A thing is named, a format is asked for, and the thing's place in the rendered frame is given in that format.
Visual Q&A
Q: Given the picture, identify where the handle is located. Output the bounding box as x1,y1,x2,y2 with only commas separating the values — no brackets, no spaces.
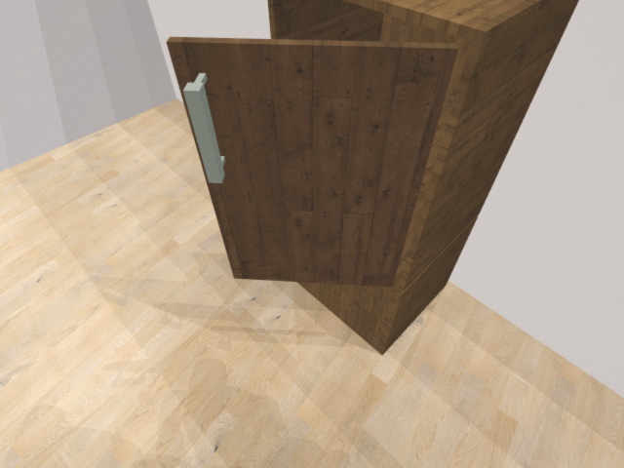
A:
183,73,225,183

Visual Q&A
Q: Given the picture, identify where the cupboard door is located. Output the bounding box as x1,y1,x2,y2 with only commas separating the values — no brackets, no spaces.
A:
167,37,458,287

